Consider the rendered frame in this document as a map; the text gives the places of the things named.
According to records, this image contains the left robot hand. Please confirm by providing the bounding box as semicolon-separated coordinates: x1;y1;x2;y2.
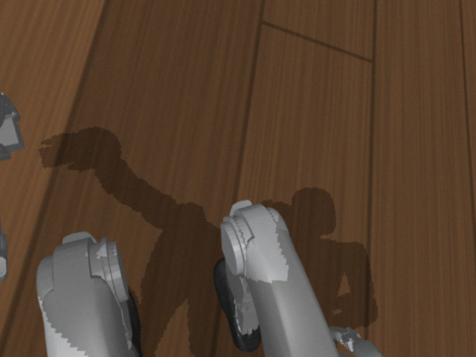
0;93;21;161

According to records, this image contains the left robot foot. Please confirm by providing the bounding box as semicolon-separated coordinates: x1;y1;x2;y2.
126;290;143;357

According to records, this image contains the right robot hand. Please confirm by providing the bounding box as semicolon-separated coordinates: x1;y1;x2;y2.
329;327;384;357

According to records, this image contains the right robot foot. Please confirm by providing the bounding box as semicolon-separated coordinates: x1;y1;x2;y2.
213;258;261;353

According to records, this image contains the small box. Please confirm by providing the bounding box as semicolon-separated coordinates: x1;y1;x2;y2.
0;118;25;152

